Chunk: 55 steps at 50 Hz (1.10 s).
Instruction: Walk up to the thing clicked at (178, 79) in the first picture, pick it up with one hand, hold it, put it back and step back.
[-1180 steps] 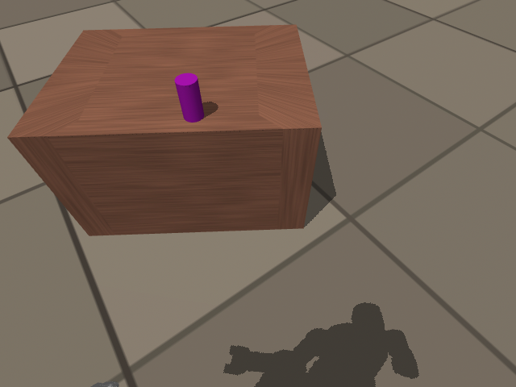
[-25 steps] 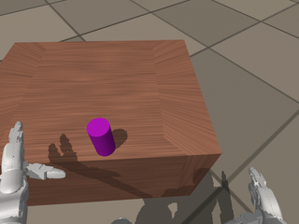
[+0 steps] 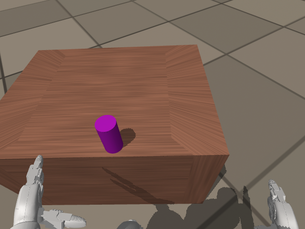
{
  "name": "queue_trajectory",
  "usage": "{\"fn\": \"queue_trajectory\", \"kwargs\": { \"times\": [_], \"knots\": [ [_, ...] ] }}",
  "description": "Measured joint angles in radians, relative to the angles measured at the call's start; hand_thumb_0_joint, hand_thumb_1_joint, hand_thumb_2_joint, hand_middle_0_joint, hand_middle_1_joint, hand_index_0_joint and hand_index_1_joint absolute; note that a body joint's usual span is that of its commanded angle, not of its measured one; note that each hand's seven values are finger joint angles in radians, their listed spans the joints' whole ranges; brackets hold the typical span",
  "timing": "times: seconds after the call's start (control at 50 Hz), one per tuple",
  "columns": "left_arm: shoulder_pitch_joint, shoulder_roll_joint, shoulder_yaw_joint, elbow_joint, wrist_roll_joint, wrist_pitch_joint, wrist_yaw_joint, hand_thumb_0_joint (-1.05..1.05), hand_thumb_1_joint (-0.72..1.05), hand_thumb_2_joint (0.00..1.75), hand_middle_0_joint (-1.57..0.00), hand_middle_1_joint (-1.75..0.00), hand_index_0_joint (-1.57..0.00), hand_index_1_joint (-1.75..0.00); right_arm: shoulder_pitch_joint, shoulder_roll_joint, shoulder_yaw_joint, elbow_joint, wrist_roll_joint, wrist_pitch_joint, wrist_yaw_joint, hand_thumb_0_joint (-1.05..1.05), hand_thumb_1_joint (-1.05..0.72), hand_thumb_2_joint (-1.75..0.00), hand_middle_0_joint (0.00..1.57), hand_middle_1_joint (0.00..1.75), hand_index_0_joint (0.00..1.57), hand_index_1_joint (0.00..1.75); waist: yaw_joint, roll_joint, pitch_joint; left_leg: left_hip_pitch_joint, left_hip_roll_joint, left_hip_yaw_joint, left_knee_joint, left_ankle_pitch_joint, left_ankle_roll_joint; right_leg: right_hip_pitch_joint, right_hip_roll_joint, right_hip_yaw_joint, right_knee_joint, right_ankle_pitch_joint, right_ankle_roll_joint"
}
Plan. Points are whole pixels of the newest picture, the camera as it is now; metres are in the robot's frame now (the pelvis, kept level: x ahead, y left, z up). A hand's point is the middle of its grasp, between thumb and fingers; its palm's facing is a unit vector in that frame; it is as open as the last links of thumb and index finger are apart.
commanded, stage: sink last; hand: left
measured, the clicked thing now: (110, 135) +0.41 +0.19 -0.06
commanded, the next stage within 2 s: home in 0.10 s
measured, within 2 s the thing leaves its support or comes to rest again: neither
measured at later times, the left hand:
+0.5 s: hand (85, 207) +0.18 +0.21 -0.05, palm faces +0.19 -0.95 -0.25, open 17.1 cm
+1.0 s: hand (97, 200) +0.20 +0.19 -0.06, palm faces +0.09 -0.97 -0.23, open 17.6 cm
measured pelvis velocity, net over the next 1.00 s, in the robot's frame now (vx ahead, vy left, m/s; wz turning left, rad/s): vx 0.02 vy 0.01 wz -0.02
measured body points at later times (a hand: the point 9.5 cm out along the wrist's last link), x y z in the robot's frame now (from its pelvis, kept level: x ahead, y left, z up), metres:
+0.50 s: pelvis +0.00 +0.01 +0.00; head +0.04 +0.01 +0.44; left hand +0.16 +0.26 -0.03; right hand +0.17 -0.21 -0.04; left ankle +0.04 +0.15 -0.69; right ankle -0.01 -0.13 -0.69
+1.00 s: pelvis +0.02 +0.01 -0.01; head +0.06 +0.01 +0.44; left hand +0.19 +0.24 -0.04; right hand +0.18 -0.22 -0.04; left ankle +0.04 +0.15 -0.69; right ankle -0.01 -0.13 -0.69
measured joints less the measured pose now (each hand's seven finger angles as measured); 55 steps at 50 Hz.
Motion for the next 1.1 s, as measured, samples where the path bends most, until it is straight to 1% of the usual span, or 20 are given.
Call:
{"fn": "queue_trajectory", "kwargs": {
  "times": [0.06,0.16,0.2,0.26,0.3,0.36,0.4,0.46,0.5,0.54,0.6,0.64,0.68,0.74,0.8,0.88,1.0,1.1],
  "knots": [
    [-0.018,0.015,0.032,0.025,-0.001,-0.017,0.001,-0.01,-0.36,0.04,-0.04,-0.05,-0.06,-0.03,0.009,0.001,-0.001,0.0,-0.002,-0.007,-0.002,-0.01,0.48,-0.06,0.06,0.05,0.06,0.05,-0.001,-0.004,0.001,-0.004,0.002,0.0,0.001,0.004,-0.002,-0.008,0.002,0.0,0.008,0.001,-0.004],
    [-0.045,0.039,0.093,0.118,-0.002,-0.037,0.005,-0.01,-0.38,0.04,-0.04,-0.05,-0.06,-0.03,0.009,-0.008,-0.012,0.005,-0.004,-0.013,-0.004,-0.01,0.49,-0.06,0.06,0.05,0.06,0.05,-0.006,-0.009,0.01,-0.01,0.005,0.001,0.003,0.007,-0.005,-0.017,0.005,0.003,0.014,0.002,-0.006],
    [-0.051,0.041,0.105,0.156,0.0,-0.043,0.008,-0.01,-0.4,0.04,-0.05,-0.06,-0.06,-0.04,0.007,-0.013,-0.012,0.005,-0.004,-0.02,-0.006,-0.01,0.49,-0.06,0.06,0.05,0.06,0.05,-0.006,-0.013,0.017,-0.014,0.004,0.003,0.004,0.007,-0.005,-0.023,0.005,0.005,0.017,0.002,-0.006],
    [-0.061,0.034,0.102,0.204,0.004,-0.049,0.011,-0.01,-0.42,0.04,-0.05,-0.06,-0.06,-0.04,0.003,-0.015,-0.005,0.005,-0.006,-0.03,-0.008,-0.01,0.48,-0.07,0.06,0.06,0.06,0.06,-0.007,-0.019,0.025,-0.022,0.003,0.005,0.006,0.008,-0.004,-0.031,0.003,0.006,0.018,0.003,-0.004],
    [-0.068,0.023,0.089,0.23,0.008,-0.052,0.012,-0.01,-0.44,0.05,-0.05,-0.06,-0.06,-0.05,-0.003,-0.013,0.006,0.008,-0.008,-0.038,-0.01,-0.01,0.44,-0.11,0.07,0.08,0.07,0.08,-0.008,-0.024,0.029,-0.029,0.002,0.005,0.008,0.007,-0.003,-0.037,0.002,0.007,0.019,0.003,-0.003],
    [-0.082,0.001,0.05,0.254,0.013,-0.055,0.014,-0.01,-0.46,0.07,-0.05,-0.06,-0.06,-0.05,-0.017,0.0,0.038,0.018,-0.012,-0.05,-0.013,-0.01,0.34,-0.2,0.09,0.11,0.08,0.11,-0.01,-0.031,0.036,-0.039,0.001,0.004,0.014,0.004,-0.001,-0.045,0.001,0.007,0.02,0.002,-0.001],
    [-0.091,-0.017,0.013,0.263,0.017,-0.057,0.016,-0.01,-0.47,0.07,-0.05,-0.07,-0.06,-0.06,-0.032,0.018,0.071,0.029,-0.017,-0.057,-0.014,-0.01,0.24,-0.27,0.1,0.12,0.09,0.12,-0.011,-0.036,0.038,-0.047,0.001,0.004,0.018,0.0,0.0,-0.05,0.001,0.006,0.021,0.001,0.0],
    [-0.097,-0.05,-0.056,0.264,0.024,-0.057,0.014,-0.01,-0.47,0.08,-0.06,-0.07,-0.06,-0.06,-0.052,0.052,0.124,0.042,-0.024,-0.064,-0.008,-0.01,0.07,-0.36,0.11,0.15,0.11,0.15,-0.015,-0.038,0.037,-0.057,0.001,0.003,0.027,-0.007,0.002,-0.056,0.001,0.005,0.021,-0.002,0.003],
    [-0.093,-0.073,-0.105,0.261,0.028,-0.048,0.012,-0.01,-0.47,0.09,-0.06,-0.07,-0.06,-0.06,-0.061,0.068,0.145,0.046,-0.028,-0.064,-0.002,-0.01,-0.05,-0.43,0.12,0.17,0.12,0.17,-0.02,-0.034,0.03,-0.059,0.001,0.004,0.032,-0.014,0.004,-0.056,0.001,0.007,0.02,-0.005,0.005],
    [-0.088,-0.093,-0.147,0.256,0.031,-0.037,0.01,-0.01,-0.48,0.09,-0.06,-0.07,-0.07,-0.06,-0.067,0.071,0.148,0.05,-0.031,-0.064,0.0,-0.01,-0.18,-0.5,0.14,0.19,0.14,0.19,-0.024,-0.03,0.024,-0.056,0.002,0.008,0.036,-0.022,0.007,-0.052,0.001,0.01,0.018,-0.009,0.008],
    [-0.087,-0.109,-0.182,0.256,0.034,-0.021,0.01,-0.01,-0.5,0.08,-0.06,-0.07,-0.07,-0.06,-0.075,0.056,0.124,0.061,-0.032,-0.06,-0.004,0.0,-0.37,-0.6,0.16,0.21,0.16,0.22,-0.03,-0.026,0.02,-0.048,0.003,0.015,0.039,-0.033,0.01,-0.044,0.001,0.017,0.016,-0.014,0.012],
    [-0.091,-0.107,-0.191,0.258,0.035,-0.014,0.012,-0.01,-0.51,0.08,-0.06,-0.07,-0.07,-0.06,-0.074,0.04,0.107,0.062,-0.031,-0.052,-0.011,0.0,-0.48,-0.67,0.17,0.23,0.17,0.23,-0.033,-0.027,0.019,-0.045,0.003,0.019,0.041,-0.039,0.012,-0.042,0.001,0.021,0.016,-0.018,0.014],
    [-0.096,-0.098,-0.193,0.263,0.036,-0.011,0.014,-0.01,-0.52,0.07,-0.06,-0.07,-0.07,-0.06,-0.066,0.027,0.101,0.052,-0.03,-0.043,-0.016,0.0,-0.59,-0.73,0.18,0.25,0.17,0.25,-0.034,-0.032,0.021,-0.043,0.004,0.021,0.043,-0.044,0.012,-0.041,0.001,0.023,0.018,-0.022,0.015],
    [-0.1,-0.082,-0.192,0.265,0.037,-0.009,0.014,-0.01,-0.53,0.07,-0.06,-0.06,-0.06,-0.06,-0.054,0.024,0.111,0.032,-0.03,-0.029,-0.017,0.0,-0.71,-0.8,0.18,0.27,0.18,0.27,-0.036,-0.04,0.023,-0.045,0.006,0.021,0.044,-0.048,0.01,-0.042,0.003,0.022,0.019,-0.027,0.014],
    [-0.102,-0.074,-0.191,0.259,0.038,-0.005,0.016,-0.01,-0.53,0.07,-0.06,-0.06,-0.06,-0.06,-0.048,0.038,0.124,0.018,-0.033,-0.018,-0.011,0.01,-0.79,-0.84,0.19,0.28,0.19,0.28,-0.034,-0.043,0.019,-0.048,0.007,0.018,0.044,-0.051,0.008,-0.044,0.004,0.019,0.018,-0.029,0.012],
    [-0.099,-0.077,-0.195,0.249,0.039,0.005,0.019,-0.01,-0.54,0.06,-0.05,-0.06,-0.06,-0.05,-0.057,0.049,0.127,0.013,-0.035,-0.007,-0.002,0.01,-0.85,-0.88,0.2,0.29,0.19,0.29,-0.032,-0.031,0.012,-0.05,0.007,0.016,0.047,-0.055,0.008,-0.044,0.004,0.018,0.017,-0.032,0.013],
    [-0.088,-0.083,-0.192,0.25,0.04,0.013,0.017,-0.01,-0.57,0.04,-0.05,-0.05,-0.06,-0.05,-0.056,0.033,0.113,0.001,-0.031,0.01,0.0,0.01,-0.88,-0.9,0.2,0.3,0.2,0.3,-0.027,-0.02,0.005,-0.047,0.004,0.021,0.049,-0.058,0.01,-0.044,0.001,0.022,0.024,-0.036,0.015],
    [-0.097,-0.082,-0.195,0.255,0.042,0.021,0.016,-0.01,-0.58,0.03,-0.05,-0.05,-0.05,-0.04,-0.043,0.028,0.117,-0.015,-0.03,0.019,-0.004,0.01,-0.89,-0.9,0.2,0.3,0.2,0.3,-0.026,-0.032,0.008,-0.052,0.003,0.018,0.051,-0.054,0.007,-0.051,0.0,0.02,0.033,-0.038,0.012]
  ]
}}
